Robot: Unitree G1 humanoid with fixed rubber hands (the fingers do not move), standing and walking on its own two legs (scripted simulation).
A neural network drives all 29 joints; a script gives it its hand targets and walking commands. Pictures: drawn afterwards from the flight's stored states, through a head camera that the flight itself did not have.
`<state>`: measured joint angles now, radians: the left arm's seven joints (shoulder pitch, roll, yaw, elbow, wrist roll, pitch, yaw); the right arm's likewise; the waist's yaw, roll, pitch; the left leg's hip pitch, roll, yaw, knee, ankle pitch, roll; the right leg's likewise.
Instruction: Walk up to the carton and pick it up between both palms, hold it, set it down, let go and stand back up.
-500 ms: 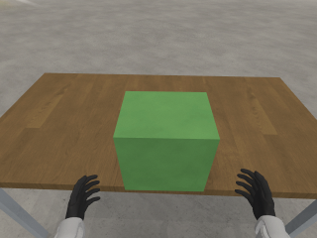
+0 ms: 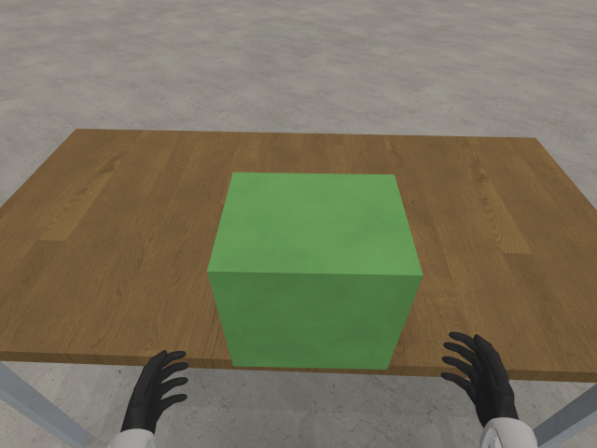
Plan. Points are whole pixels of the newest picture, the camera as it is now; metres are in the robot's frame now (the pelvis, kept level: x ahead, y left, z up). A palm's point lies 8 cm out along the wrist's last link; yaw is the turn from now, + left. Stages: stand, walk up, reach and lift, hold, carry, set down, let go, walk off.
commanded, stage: set down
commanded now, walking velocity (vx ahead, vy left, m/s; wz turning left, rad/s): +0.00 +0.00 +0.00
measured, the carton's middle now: (311, 273) +0.39 +0.00 +0.03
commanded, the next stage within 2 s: let go in 1.06 s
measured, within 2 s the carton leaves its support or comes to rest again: neither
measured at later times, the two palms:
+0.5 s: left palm out of the picture +0.17 +0.22 -0.03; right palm (491, 437) +0.17 -0.22 -0.03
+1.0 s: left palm out of the picture +0.17 +0.22 -0.06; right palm out of the picture +0.16 -0.22 -0.06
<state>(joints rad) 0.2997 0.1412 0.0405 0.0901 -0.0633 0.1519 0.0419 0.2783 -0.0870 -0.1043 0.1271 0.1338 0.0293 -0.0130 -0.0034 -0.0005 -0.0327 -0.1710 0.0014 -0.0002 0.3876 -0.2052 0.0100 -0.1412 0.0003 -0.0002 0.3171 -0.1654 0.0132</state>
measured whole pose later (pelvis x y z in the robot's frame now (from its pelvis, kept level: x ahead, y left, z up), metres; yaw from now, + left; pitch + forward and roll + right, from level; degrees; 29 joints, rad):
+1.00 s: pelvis +0.01 +0.00 +0.00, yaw +0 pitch +0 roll -1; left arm 0.25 0.16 0.04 0.39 -0.01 0.12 0.02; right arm 0.29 -0.11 -0.10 0.50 0.00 -0.14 0.02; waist 0.00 0.02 -0.01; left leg -0.17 0.00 0.00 0.39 -0.22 0.01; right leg -0.14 0.00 0.00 0.32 -0.18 0.01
